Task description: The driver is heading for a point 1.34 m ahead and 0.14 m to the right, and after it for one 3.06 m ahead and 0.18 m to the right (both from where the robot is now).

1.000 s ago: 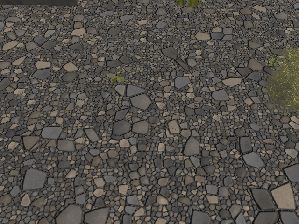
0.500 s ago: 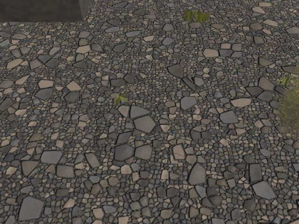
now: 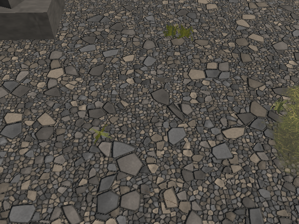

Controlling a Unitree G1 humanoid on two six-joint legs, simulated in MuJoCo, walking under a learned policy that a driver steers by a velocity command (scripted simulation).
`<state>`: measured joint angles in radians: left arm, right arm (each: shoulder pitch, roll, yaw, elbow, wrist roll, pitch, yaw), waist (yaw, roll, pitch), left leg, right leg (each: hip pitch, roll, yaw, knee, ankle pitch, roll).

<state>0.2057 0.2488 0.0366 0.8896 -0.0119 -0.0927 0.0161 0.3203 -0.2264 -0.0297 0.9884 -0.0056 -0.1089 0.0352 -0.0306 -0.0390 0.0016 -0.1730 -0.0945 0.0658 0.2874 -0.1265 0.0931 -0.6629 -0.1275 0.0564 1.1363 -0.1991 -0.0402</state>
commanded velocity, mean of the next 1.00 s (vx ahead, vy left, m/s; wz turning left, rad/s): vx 0.50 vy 0.00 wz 0.00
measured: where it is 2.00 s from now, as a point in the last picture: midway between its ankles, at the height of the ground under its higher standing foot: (155, 125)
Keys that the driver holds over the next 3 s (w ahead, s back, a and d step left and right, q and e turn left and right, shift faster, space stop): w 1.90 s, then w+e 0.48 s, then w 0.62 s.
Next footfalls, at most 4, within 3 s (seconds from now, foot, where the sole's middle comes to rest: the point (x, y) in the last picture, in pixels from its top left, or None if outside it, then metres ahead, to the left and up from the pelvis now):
0.30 right None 0.34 -0.17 -0.78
0.86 left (135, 196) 0.65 0.07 -0.78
1.42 right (178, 141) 0.96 -0.16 -0.78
1.98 left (133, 102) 1.27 0.09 -0.78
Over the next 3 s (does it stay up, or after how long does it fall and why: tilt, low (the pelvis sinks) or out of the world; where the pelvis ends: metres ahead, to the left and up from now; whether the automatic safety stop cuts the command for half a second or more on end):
stays up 1.64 -0.12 -0.01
